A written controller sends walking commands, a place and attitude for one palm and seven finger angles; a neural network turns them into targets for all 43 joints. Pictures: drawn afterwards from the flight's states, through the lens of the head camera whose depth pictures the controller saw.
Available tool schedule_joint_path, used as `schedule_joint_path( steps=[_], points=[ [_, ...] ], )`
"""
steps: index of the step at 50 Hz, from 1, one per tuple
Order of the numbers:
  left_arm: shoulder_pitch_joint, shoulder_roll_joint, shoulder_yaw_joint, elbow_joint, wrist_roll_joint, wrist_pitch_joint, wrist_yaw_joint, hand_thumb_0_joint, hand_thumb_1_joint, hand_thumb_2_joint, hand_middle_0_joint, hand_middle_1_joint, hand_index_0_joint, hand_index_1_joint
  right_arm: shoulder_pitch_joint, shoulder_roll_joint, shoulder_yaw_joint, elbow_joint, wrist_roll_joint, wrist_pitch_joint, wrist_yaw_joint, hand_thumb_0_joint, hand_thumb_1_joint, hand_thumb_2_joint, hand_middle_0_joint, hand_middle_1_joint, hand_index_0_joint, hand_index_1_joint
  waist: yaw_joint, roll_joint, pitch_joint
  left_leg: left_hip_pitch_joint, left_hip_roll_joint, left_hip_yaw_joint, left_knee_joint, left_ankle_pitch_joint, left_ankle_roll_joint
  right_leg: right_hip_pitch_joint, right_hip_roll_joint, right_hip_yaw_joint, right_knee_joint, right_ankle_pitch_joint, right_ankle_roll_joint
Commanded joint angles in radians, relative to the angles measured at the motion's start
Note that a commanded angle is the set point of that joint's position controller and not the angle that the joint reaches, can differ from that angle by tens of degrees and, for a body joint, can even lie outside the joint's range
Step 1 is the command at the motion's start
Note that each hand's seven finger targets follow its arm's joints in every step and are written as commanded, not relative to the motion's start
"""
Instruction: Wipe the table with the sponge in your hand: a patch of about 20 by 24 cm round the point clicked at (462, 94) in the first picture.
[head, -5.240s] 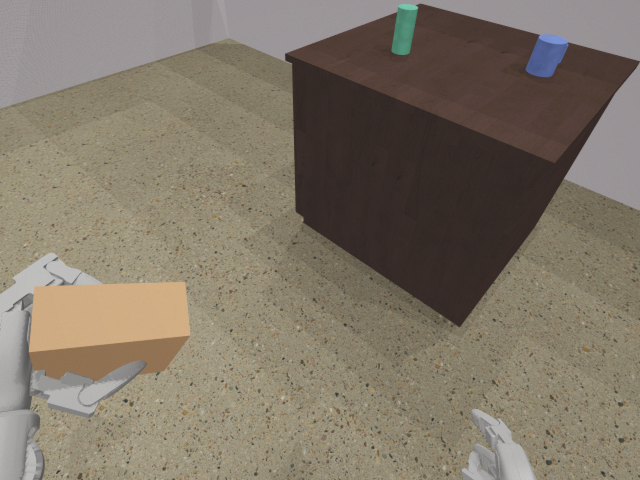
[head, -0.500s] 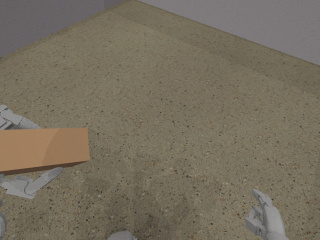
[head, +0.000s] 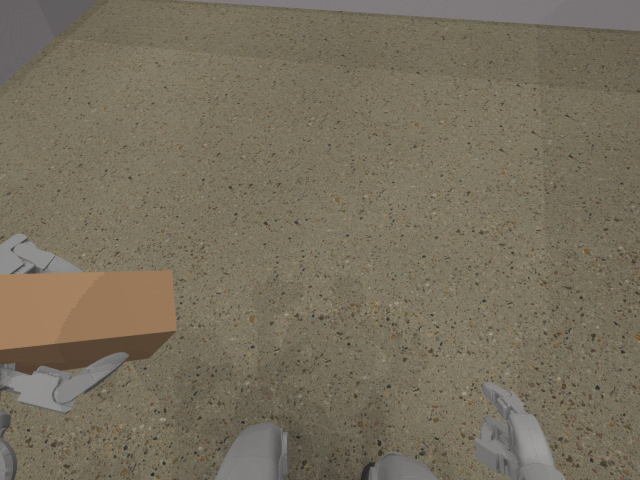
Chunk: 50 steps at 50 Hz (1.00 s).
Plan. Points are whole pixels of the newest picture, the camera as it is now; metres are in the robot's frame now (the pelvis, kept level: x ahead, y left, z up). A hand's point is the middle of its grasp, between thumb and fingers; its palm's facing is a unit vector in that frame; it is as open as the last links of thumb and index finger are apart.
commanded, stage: turn to face it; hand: left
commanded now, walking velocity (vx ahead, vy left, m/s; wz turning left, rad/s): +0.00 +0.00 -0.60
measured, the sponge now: (113, 323) +0.24 +0.20 +0.15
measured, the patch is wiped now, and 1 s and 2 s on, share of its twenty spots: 0.00 0.00 0.00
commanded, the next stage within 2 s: none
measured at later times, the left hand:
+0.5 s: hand (94, 351) +0.20 +0.18 +0.18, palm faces +0.19 -0.87 -0.46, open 9.8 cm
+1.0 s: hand (267, 393) +0.17 +0.04 +0.18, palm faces -0.13 -0.83 -0.55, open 9.8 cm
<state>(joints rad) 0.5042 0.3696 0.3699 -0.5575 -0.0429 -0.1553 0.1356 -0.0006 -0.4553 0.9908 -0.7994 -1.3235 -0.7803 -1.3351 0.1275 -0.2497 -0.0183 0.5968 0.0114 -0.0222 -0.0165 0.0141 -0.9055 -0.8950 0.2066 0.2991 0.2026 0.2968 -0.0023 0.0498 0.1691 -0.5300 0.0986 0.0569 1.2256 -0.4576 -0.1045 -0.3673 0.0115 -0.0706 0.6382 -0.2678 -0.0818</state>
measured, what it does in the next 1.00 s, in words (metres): walks backwards, turning right: left foot, then right foot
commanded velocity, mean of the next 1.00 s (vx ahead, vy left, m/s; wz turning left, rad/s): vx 0.00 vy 0.00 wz -0.59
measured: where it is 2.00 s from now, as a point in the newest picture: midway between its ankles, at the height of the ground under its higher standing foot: outside the picture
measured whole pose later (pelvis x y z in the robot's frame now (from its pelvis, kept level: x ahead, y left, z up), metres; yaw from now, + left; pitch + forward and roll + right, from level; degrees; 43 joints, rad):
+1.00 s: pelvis -0.14 -0.04 +0.01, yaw -34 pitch +2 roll +3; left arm 0.55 0.44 0.43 -0.57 -0.05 -0.17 0.14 0.00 -0.46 0.99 -0.80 -1.32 -0.78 -1.34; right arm 0.16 -0.29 -0.05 0.56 0.01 0.06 -0.02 0.01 -0.91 -0.90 0.20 0.30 0.20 0.30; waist 0.00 -0.02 0.08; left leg -0.35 0.03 0.06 0.76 -0.47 -0.07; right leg -0.42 0.09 0.07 0.51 -0.11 -0.09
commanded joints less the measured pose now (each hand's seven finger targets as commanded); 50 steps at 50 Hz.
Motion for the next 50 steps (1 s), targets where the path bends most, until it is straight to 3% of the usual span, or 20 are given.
schedule_joint_path(
  steps=[1, 8, 11, 15, 17, 18, 19, 20, 21, 23, 26, 30, 31, 32, 33, 34, 36, 39, 45, 50],
  points=[
    [0.029, 0.233, 0.224, -0.221, -0.026, -0.091, 0.049, 0.000, 0.100, 1.300, -1.200, -1.600, -1.200, -1.600, -0.058, -0.044, -0.030, -0.168, -0.001, -0.020, -0.010, 0.000, -0.900, -0.900, 0.200, 0.300, 0.200, 0.300, 0.011, -0.121, -0.359, -0.065, -0.015, -0.063, 0.009, 0.061, -0.003, 0.320, -0.261, 0.319, -0.215, 0.613, -0.061],
    [0.051, 0.202, 0.186, -0.130, -0.029, -0.090, 0.042, 0.000, 0.100, 1.300, -1.200, -1.600, -1.200, -1.600, -0.044, -0.075, -0.038, -0.187, 0.002, -0.001, -0.005, 0.000, -0.900, -0.900, 0.200, 0.300, 0.200, 0.300, 0.035, -0.133, -0.328, 0.058, -0.040, -0.042, -0.345, 0.011, 0.026, 0.222, -0.244, 0.428, -0.311, 0.244, -0.084],
    [-0.006, 0.192, 0.151, -0.162, -0.020, -0.084, 0.037, 0.000, 0.100, 1.300, -1.200, -1.600, -1.200, -1.600, -0.035, -0.082, -0.029, -0.211, 0.005, 0.012, -0.003, 0.000, -0.900, -0.900, 0.200, 0.300, 0.200, 0.300, 0.044, -0.173, -0.332, 0.122, -0.062, -0.037, -0.450, -0.015, 0.040, 0.186, -0.233, 0.493, -0.348, 0.139, -0.076],
    [-0.083, 0.192, 0.120, -0.205, -0.004, -0.082, 0.029, 0.000, 0.100, 1.300, -1.200, -1.600, -1.200, -1.600, -0.011, -0.081, -0.024, -0.213, -0.001, 0.030, 0.000, 0.000, -0.900, -0.900, 0.200, 0.300, 0.200, 0.300, 0.038, -0.126, -0.338, 0.304, -0.068, -0.020, -0.701, 0.022, 0.068, 0.087, -0.184, 0.504, -0.354, 0.032, -0.029],
    [-0.131, 0.197, 0.115, -0.226, -0.002, -0.094, 0.021, 0.000, 0.100, 1.300, -1.200, -1.600, -1.200, -1.600, 0.011, -0.089, -0.028, -0.215, -0.011, 0.028, -0.005, 0.000, -0.900, -0.900, 0.200, 0.300, 0.200, 0.300, 0.022, -0.055, -0.315, 0.465, 0.016, -0.050, -0.877, 0.042, 0.116, -0.064, -0.098, 0.442, -0.274, -0.075, 0.040],
    [-0.156, 0.204, 0.119, -0.256, 0.001, -0.101, 0.014, 0.000, 0.100, 1.300, -1.200, -1.600, -1.200, -1.600, -0.013, -0.105, -0.038, -0.228, -0.013, 0.025, -0.011, 0.000, -0.900, -0.900, 0.200, 0.300, 0.200, 0.300, 0.030, 0.084, -0.269, 0.514, 0.162, -0.178, -0.941, 0.061, 0.166, -0.191, -0.008, 0.361, -0.133, -0.124, 0.072],
    [-0.165, 0.215, 0.136, -0.263, 0.010, -0.106, 0.011, 0.000, 0.100, 1.300, -1.200, -1.600, -1.200, -1.600, -0.021, -0.097, -0.034, -0.236, -0.011, 0.015, -0.014, 0.000, -0.900, -0.900, 0.200, 0.300, 0.200, 0.300, 0.040, 0.237, -0.273, 0.472, 0.313, -0.260, -0.983, 0.144, 0.234, -0.227, 0.053, 0.207, 0.158, -0.185, 0.108],
    [-0.168, 0.219, 0.143, -0.247, 0.025, -0.100, 0.012, 0.000, 0.100, 1.300, -1.200, -1.600, -1.200, -1.600, -0.029, -0.064, -0.030, -0.235, -0.007, 0.006, -0.016, 0.000, -0.900, -0.900, 0.200, 0.300, 0.200, 0.300, 0.047, 0.257, -0.248, 0.297, 0.380, -0.242, -1.014, 0.107, 0.268, -0.166, 0.032, 0.125, 0.438, -0.201, 0.124],
    [-0.166, 0.185, 0.116, -0.219, 0.026, -0.096, 0.005, 0.000, 0.100, 1.300, -1.200, -1.600, -1.200, -1.600, -0.025, -0.060, -0.035, -0.234, -0.006, 0.001, -0.013, 0.000, -0.900, -0.900, 0.200, 0.300, 0.200, 0.300, 0.036, 0.223, -0.179, 0.201, 0.364, -0.189, -0.996, 0.152, 0.278, -0.161, -0.004, 0.118, 0.551, -0.179, 0.133],
    [-0.224, 0.151, 0.068, -0.231, 0.023, -0.091, 0.001, 0.000, 0.100, 1.300, -1.200, -1.600, -1.200, -1.600, -0.015, -0.062, -0.029, -0.217, 0.008, -0.019, -0.003, 0.000, -0.900, -0.900, 0.200, 0.300, 0.200, 0.300, 0.039, 0.183, -0.140, 0.277, 0.308, -0.006, -0.917, 0.333, 0.227, -0.211, -0.045, 0.057, 0.477, -0.179, 0.147],
    [-0.226, 0.117, 0.021, -0.167, 0.018, -0.080, 0.005, 0.000, 0.100, 1.300, -1.200, -1.600, -1.200, -1.600, 0.036, -0.092, -0.032, -0.199, 0.010, -0.052, 0.005, 0.000, -0.900, -0.900, 0.200, 0.300, 0.200, 0.300, 0.012, 0.184, -0.136, 0.309, 0.286, 0.043, -0.847, 0.550, 0.169, -0.070, -0.028, -0.022, 0.193, -0.165, 0.152],
    [-0.245, 0.159, 0.057, -0.159, 0.023, -0.070, 0.006, 0.000, 0.100, 1.300, -1.200, -1.600, -1.200, -1.600, 0.038, -0.099, -0.033, -0.201, 0.005, -0.076, 0.012, 0.000, -0.900, -0.900, 0.200, 0.300, 0.200, 0.300, 0.018, 0.194, -0.205, 0.309, 0.246, 0.098, -0.659, 0.535, 0.111, 0.152, 0.012, -0.086, -0.081, -0.011, 0.140],
    [-0.241, 0.176, 0.077, -0.165, 0.024, -0.074, 0.008, 0.000, 0.100, 1.300, -1.200, -1.600, -1.200, -1.600, 0.039, -0.088, -0.032, -0.201, 0.011, -0.079, 0.017, 0.000, -0.900, -0.900, 0.200, 0.300, 0.200, 0.300, 0.024, 0.110, -0.237, 0.268, 0.217, 0.110, -0.525, 0.470, 0.089, 0.237, -0.034, -0.036, -0.161, 0.106, 0.112],
    [-0.230, 0.223, 0.113, -0.175, 0.027, -0.083, 0.017, 0.000, 0.100, 1.300, -1.200, -1.600, -1.200, -1.600, 0.039, -0.056, -0.025, -0.209, 0.016, -0.077, 0.017, 0.000, -0.900, -0.900, 0.200, 0.300, 0.200, 0.300, 0.026, -0.131, -0.272, 0.147, 0.108, 0.146, -0.302, 0.228, 0.043, 0.339, -0.175, 0.172, -0.201, 0.447, 0.035],
    [-0.153, 0.250, 0.163, -0.145, 0.012, -0.079, 0.028, 0.000, 0.100, 1.300, -1.200, -1.600, -1.200, -1.600, 0.000, -0.050, -0.020, -0.231, 0.014, -0.070, 0.015, 0.000, -0.900, -0.900, 0.200, 0.300, 0.200, 0.300, 0.047, -0.334, -0.330, -0.037, -0.011, 0.059, -0.103, -0.168, 0.010, 0.366, -0.340, 0.489, -0.232, 0.674, -0.065],
    [-0.103, 0.276, 0.194, -0.206, -0.013, -0.075, 0.029, 0.000, 0.100, 1.300, -1.200, -1.600, -1.200, -1.600, -0.042, -0.052, -0.030, -0.229, 0.017, -0.055, 0.011, 0.000, -0.900, -0.900, 0.200, 0.300, 0.200, 0.300, 0.055, -0.291, -0.339, -0.016, 0.012, -0.072, -0.002, -0.147, 0.019, 0.296, -0.362, 0.536, -0.258, 0.564, -0.069],
    [0.018, 0.269, 0.236, -0.280, -0.029, -0.095, 0.033, 0.000, 0.100, 1.300, -1.200, -1.600, -1.200, -1.600, -0.047, -0.019, 0.001, -0.204, 0.002, -0.018, 0.017, 0.000, -0.900, -0.900, 0.200, 0.300, 0.200, 0.300, 0.034, -0.128, -0.376, -0.073, 0.017, -0.099, 0.053, -0.037, 0.008, 0.361, -0.308, 0.425, -0.189, 0.517, -0.094],
    [0.067, 0.252, 0.259, -0.288, -0.031, -0.105, 0.037, 0.000, 0.100, 1.300, -1.200, -1.600, -1.200, -1.600, -0.065, -0.023, -0.011, -0.193, -0.002, 0.011, 0.014, 0.000, -0.900, -0.900, 0.200, 0.300, 0.200, 0.300, 0.020, -0.124, -0.383, 0.016, 0.005, -0.056, -0.123, 0.002, 0.004, 0.281, -0.257, 0.341, -0.220, 0.440, -0.079],
    [0.088, 0.213, 0.226, -0.144, -0.031, -0.077, 0.041, 0.000, 0.100, 1.300, -1.200, -1.600, -1.200, -1.600, -0.046, -0.060, -0.033, -0.196, 0.006, 0.029, 0.001, 0.000, -0.900, -0.900, 0.200, 0.300, 0.200, 0.300, 0.037, -0.199, -0.345, 0.125, -0.049, -0.024, -0.379, -0.009, 0.024, 0.179, -0.223, 0.451, -0.304, 0.183, -0.081],
    [-0.019, 0.180, 0.132, -0.210, -0.012, -0.070, 0.030, 0.000, 0.100, 1.300, -1.200, -1.600, -1.200, -1.600, -0.023, -0.082, -0.030, -0.214, 0.009, 0.039, 0.004, 0.000, -0.900, -0.900, 0.200, 0.300, 0.200, 0.300, 0.030, -0.163, -0.334, 0.278, -0.065, -0.026, -0.641, -0.006, 0.060, 0.100, -0.192, 0.505, -0.328, 0.064, -0.044]
  ],
)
